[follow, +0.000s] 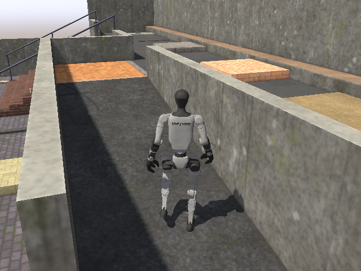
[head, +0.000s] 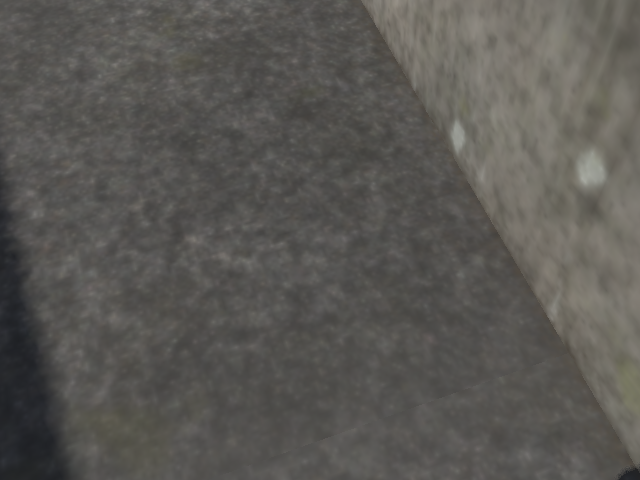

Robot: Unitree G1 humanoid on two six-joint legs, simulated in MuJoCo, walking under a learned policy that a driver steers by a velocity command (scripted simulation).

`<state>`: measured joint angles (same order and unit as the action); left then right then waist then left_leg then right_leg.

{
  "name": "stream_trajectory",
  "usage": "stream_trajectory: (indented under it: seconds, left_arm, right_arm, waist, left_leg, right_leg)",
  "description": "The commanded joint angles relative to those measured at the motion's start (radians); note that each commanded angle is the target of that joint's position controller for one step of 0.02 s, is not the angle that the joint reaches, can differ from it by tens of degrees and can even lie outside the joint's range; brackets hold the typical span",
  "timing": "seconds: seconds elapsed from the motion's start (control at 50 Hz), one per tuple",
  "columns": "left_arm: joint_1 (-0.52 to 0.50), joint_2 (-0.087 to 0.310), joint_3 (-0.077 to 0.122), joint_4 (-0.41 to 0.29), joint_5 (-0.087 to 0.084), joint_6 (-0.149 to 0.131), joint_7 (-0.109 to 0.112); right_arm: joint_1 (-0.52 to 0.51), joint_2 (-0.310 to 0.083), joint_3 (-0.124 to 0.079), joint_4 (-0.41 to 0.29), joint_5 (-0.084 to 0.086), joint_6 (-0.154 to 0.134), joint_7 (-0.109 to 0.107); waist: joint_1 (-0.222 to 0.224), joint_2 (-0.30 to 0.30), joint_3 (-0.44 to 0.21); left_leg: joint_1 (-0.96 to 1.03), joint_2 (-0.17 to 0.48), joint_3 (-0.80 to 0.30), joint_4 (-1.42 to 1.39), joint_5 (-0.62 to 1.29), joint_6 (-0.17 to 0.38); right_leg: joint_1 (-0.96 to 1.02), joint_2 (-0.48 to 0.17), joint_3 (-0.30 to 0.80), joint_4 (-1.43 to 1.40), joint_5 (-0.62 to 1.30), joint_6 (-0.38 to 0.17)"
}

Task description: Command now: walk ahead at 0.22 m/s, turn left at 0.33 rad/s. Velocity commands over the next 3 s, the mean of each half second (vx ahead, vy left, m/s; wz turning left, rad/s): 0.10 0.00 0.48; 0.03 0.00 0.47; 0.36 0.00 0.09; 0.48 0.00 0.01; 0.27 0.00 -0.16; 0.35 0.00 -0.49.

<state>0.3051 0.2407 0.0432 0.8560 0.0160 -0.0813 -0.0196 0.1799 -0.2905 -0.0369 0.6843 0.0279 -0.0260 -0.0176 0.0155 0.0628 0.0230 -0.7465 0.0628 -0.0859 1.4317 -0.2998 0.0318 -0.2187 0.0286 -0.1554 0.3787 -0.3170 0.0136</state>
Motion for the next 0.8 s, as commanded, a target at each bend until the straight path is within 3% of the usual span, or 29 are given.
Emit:
stream_trajectory:
  seconds: [0.02,0.06,0.1,0.12,0.16,0.2,0.22,0.24,0.26,0.28,0.3,0.32,0.34,0.36,0.38,0.4,0.44,0.48,0.56,0.64,0.7,0.74,0.76,0.78,0.8]
  left_arm:
    - [-0.153,0.088,0.005,-0.073,0.012,-0.023,0.014]
    - [-0.134,0.119,0.011,-0.074,0.015,-0.005,0.038]
    - [-0.089,0.152,0.022,-0.079,0.004,0.024,0.058]
    - [-0.068,0.191,0.034,-0.080,-0.003,0.041,0.067]
    - [-0.061,0.217,0.047,-0.094,-0.016,0.075,0.078]
    - [-0.099,0.234,0.055,-0.119,-0.025,0.101,0.081]
    - [-0.107,0.239,0.059,-0.123,-0.040,0.105,0.083]
    - [-0.114,0.237,0.058,-0.122,-0.048,0.109,0.083]
    - [-0.102,0.215,0.050,-0.117,-0.051,0.108,0.079]
    - [-0.089,0.161,0.028,-0.148,-0.016,0.094,0.077]
    - [-0.032,0.033,-0.013,-0.213,0.051,0.074,0.051]
    - [-0.147,0.126,0.013,-0.209,0.002,0.051,0.029]
    - [-0.231,0.145,0.017,-0.230,-0.034,0.043,0.023]
    - [-0.247,0.120,0.008,-0.240,-0.020,0.046,0.036]
    - [-0.228,0.122,0.010,-0.235,-0.010,0.059,0.050]
    - [-0.200,0.130,0.015,-0.236,-0.011,0.071,0.054]
    - [-0.167,0.107,0.013,-0.229,-0.006,0.082,0.053]
    - [-0.175,0.083,0.005,-0.237,-0.007,0.088,0.057]
    - [-0.242,0.064,-0.001,-0.268,-0.013,0.097,0.066]
    - [-0.265,0.060,0.003,-0.274,-0.017,0.089,0.064]
    - [-0.239,0.068,0.012,-0.261,-0.026,0.074,0.056]
    - [-0.160,0.070,0.024,-0.229,-0.030,0.064,0.046]
    - [-0.091,0.089,0.036,-0.201,-0.026,0.062,0.041]
    - [-0.045,0.165,0.057,-0.192,-0.002,0.068,0.039]
    - [-0.078,0.158,0.045,-0.231,0.000,0.084,0.043]
  right_arm:
    - [0.118,-0.001,0.002,-0.053,-0.025,0.030,-0.009]
    - [0.059,-0.001,0.004,-0.091,-0.036,0.034,-0.004]
    - [-0.041,0.014,0.011,-0.134,-0.040,0.037,0.008]
    - [-0.091,0.038,0.021,-0.167,-0.038,0.039,0.017]
    - [-0.136,0.032,0.021,-0.206,-0.035,0.046,0.034]
    - [-0.105,0.005,0.009,-0.214,-0.030,0.050,0.046]
    - [-0.076,-0.010,0.000,-0.212,-0.023,0.052,0.050]
    - [-0.007,-0.034,-0.017,-0.193,-0.020,0.049,0.051]
    - [0.110,-0.086,-0.046,-0.161,-0.017,0.044,0.044]
    - [0.190,-0.203,-0.089,-0.161,-0.011,0.054,0.022]
    - [0.142,-0.302,-0.098,-0.203,-0.017,0.058,0.012]
    - [0.165,-0.228,-0.081,-0.224,-0.052,0.039,0.014]
    - [0.111,-0.185,-0.065,-0.218,-0.062,0.018,0.012]
    - [0.065,-0.133,-0.052,-0.210,-0.036,0.011,0.005]
    - [0.025,-0.102,-0.041,-0.213,-0.018,0.011,0.001]
    - [-0.008,-0.092,-0.036,-0.216,-0.019,0.015,-0.003]
    - [-0.032,-0.086,-0.032,-0.225,-0.033,0.020,-0.013]
    - [-0.009,-0.102,-0.036,-0.224,-0.035,0.027,-0.025]
    - [0.015,-0.118,-0.044,-0.235,-0.038,0.055,-0.048]
    - [0.012,-0.131,-0.053,-0.248,-0.044,0.068,-0.048]
    - [0.002,-0.128,-0.056,-0.251,-0.033,0.072,-0.038]
    - [-0.028,-0.124,-0.058,-0.248,-0.007,0.079,-0.035]
    - [-0.028,-0.107,-0.056,-0.244,-0.002,0.080,-0.035]
    - [0.030,-0.028,-0.038,-0.247,-0.021,0.084,-0.029]
    - [0.105,-0.010,-0.034,-0.217,-0.041,0.079,-0.023]
  waist:
    - [-0.101,-0.146,0.027]
    - [-0.077,-0.149,-0.012]
    - [-0.016,-0.127,-0.043]
    - [0.005,-0.147,-0.053]
    - [0.023,-0.149,-0.065]
    - [0.001,-0.172,-0.088]
    - [-0.014,-0.200,-0.102]
    - [-0.051,-0.198,-0.132]
    - [-0.108,-0.158,-0.191]
    - [-0.138,0.002,-0.248]
    - [-0.023,0.273,-0.399]
    - [-0.132,0.103,-0.479]
    - [-0.109,0.013,-0.331]
    - [-0.072,-0.060,-0.216]
    - [-0.032,-0.063,-0.161]
    - [0.005,-0.032,-0.143]
    - [0.030,-0.002,-0.162]
    - [0.025,0.006,-0.179]
    - [-0.009,0.049,-0.177]
    - [-0.040,0.088,-0.171]
    - [-0.049,0.116,-0.165]
    - [-0.008,0.118,-0.160]
    - [0.016,0.088,-0.170]
    - [-0.019,-0.162,-0.203]
    - [-0.051,-0.278,-0.156]
  left_leg:
    - [0.056,0.015,0.013,-0.035,0.086,-0.041]
    - [0.022,0.028,0.058,-0.160,0.112,-0.063]
    - [-0.016,0.029,0.107,-0.275,0.074,-0.067]
    - [-0.040,0.046,0.116,-0.324,0.028,-0.068]
    - [-0.067,0.052,0.142,-0.385,-0.060,-0.060]
    - [0.043,0.011,0.197,-0.483,-0.126,-0.033]
    - [0.114,-0.025,0.229,-0.557,-0.140,-0.012]
    - [0.221,-0.078,0.260,-0.667,-0.105,0.016]
    - [0.421,-0.140,0.253,-0.826,0.022,0.060]
    - [0.701,-0.021,-0.005,-0.881,0.323,0.134]
    - [0.938,0.258,-0.489,-0.921,0.567,0.358]
    - [0.907,0.316,-0.697,-1.082,0.330,0.430]
    - [0.804,0.299,-0.580,-1.086,0.228,0.377]
    - [0.684,0.234,-0.469,-1.071,0.195,0.302]
    - [0.580,0.180,-0.361,-1.064,0.210,0.250]
    - [0.488,0.130,-0.281,-1.065,0.234,0.224]
    - [0.434,0.074,-0.182,-1.054,0.375,0.216]
    - [0.454,0.064,-0.166,-1.042,0.428,0.227]
    - [0.494,0.061,-0.228,-1.048,0.219,0.221]
    - [0.483,0.070,-0.307,-1.039,0.070,0.209]
    - [0.488,0.069,-0.359,-1.000,0.116,0.200]
    - [0.446,0.034,-0.357,-0.949,0.156,0.163]
    - [0.360,-0.010,-0.319,-0.888,0.092,0.117]
    - [0.196,-0.130,-0.162,-0.628,-0.208,0.043]
    - [0.013,-0.242,-0.088,-0.412,-0.439,-0.019]
  right_leg:
    - [-0.174,-0.234,0.033,-0.199,0.498,-0.180]
    - [-0.071,-0.233,-0.004,-0.165,0.549,-0.175]
    - [0.066,-0.257,-0.013,-0.114,0.618,-0.171]
    - [0.127,-0.309,0.010,-0.096,0.625,-0.183]
    - [0.230,-0.362,0.022,-0.056,0.665,-0.182]
    - [0.241,-0.359,-0.011,0.009,0.829,-0.159]
    - [0.244,-0.359,-0.010,0.062,0.929,-0.148]
    - [0.253,-0.333,-0.037,0.165,1.030,-0.127]
    - [0.204,-0.275,-0.065,0.340,0.998,-0.087]
    - [-0.071,-0.202,-0.048,0.601,0.491,-0.014]
    - [-0.408,-0.009,0.066,0.915,-0.417,0.054]
    - [-0.496,0.025,0.264,1.081,-0.344,0.055]
    - [-0.559,-0.023,0.265,1.101,-0.250,0.037]
    - [-0.568,-0.055,0.254,1.039,-0.177,0.034]
    - [-0.523,-0.080,0.255,0.987,-0.121,0.040]
    - [-0.446,-0.084,0.253,0.958,-0.082,0.042]
    - [-0.377,-0.050,0.214,0.947,-0.028,0.061]
    - [-0.387,-0.031,0.207,0.892,-0.013,0.086]
    - [-0.419,-0.022,0.220,0.703,-0.011,0.114]
    - [-0.347,-0.010,0.222,0.529,-0.064,0.096]
    - [-0.264,0.005,0.211,0.377,-0.120,0.067]
    - [-0.120,0.024,0.183,0.145,-0.016,0.034]
    - [0.025,-0.020,0.209,0.054,0.081,0.004]
    - [0.179,-0.259,0.435,0.024,0.132,-0.087]
    - [0.220,-0.393,0.579,0.047,0.389,-0.181]
